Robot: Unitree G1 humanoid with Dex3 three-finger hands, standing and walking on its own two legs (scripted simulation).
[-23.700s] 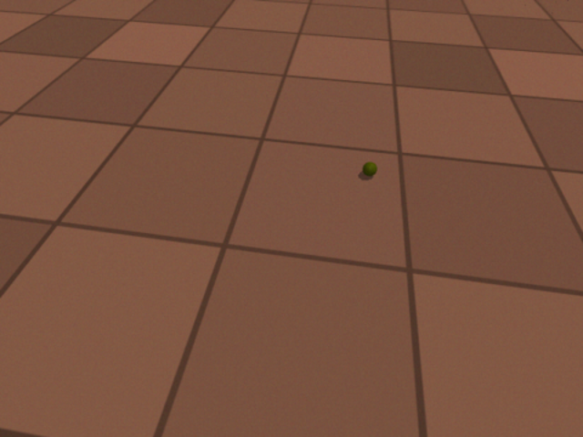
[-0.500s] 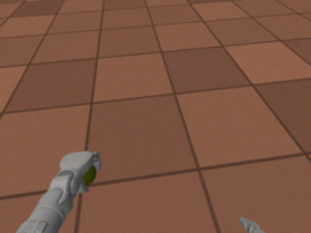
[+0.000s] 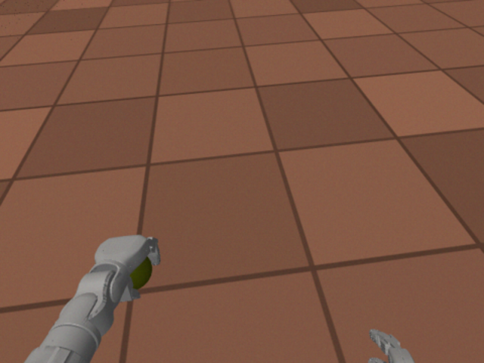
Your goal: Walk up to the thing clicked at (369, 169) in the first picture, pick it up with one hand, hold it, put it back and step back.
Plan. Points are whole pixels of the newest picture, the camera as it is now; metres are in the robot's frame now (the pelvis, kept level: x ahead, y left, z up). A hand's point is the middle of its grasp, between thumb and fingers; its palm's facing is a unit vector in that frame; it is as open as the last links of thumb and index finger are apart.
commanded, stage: hold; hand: left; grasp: from above
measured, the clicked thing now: (131, 270) +0.31 +0.23 -0.05
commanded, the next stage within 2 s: crouch in 0.46 s
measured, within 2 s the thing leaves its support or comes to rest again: neither
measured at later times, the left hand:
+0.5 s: hand (130, 279) +0.29 +0.23 -0.04, palm faces -0.45 -0.08 -0.89, open 9.1 cm
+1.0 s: hand (136, 297) +0.29 +0.24 -0.12, palm faces -0.48 -0.03 -0.88, open 9.1 cm
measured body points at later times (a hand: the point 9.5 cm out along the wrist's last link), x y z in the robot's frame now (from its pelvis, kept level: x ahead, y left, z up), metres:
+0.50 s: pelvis +0.00 +0.00 +0.00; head +0.01 -0.02 +0.45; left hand +0.31 +0.23 +0.01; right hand +0.14 -0.25 -0.11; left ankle +0.02 +0.11 -0.74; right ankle +0.01 -0.13 -0.74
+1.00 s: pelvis -0.01 +0.00 -0.03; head +0.05 +0.00 +0.42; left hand +0.31 +0.24 -0.07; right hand +0.11 -0.27 -0.14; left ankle +0.02 +0.11 -0.74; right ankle +0.01 -0.13 -0.74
